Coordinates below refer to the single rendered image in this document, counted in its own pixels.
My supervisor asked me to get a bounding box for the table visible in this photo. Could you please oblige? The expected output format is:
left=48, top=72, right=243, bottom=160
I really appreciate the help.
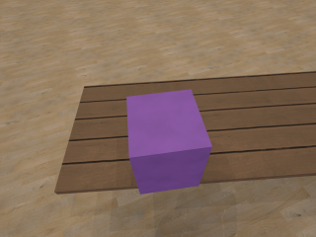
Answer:
left=54, top=71, right=316, bottom=195

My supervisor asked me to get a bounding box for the carton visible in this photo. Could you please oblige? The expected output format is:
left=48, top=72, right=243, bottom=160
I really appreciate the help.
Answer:
left=126, top=89, right=212, bottom=195

